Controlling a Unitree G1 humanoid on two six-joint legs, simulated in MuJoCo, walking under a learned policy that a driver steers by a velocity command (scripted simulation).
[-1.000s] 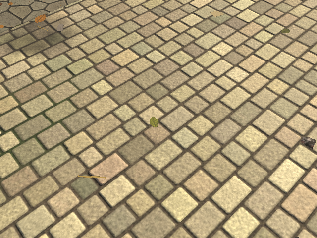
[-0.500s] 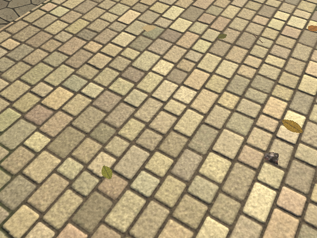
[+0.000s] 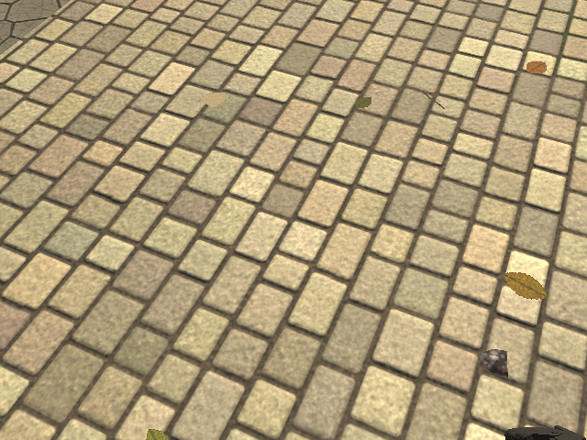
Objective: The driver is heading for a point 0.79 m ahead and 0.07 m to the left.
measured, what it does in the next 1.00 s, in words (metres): walks ahead: left foot, then right foot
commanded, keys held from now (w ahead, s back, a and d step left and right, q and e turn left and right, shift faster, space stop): no key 1.00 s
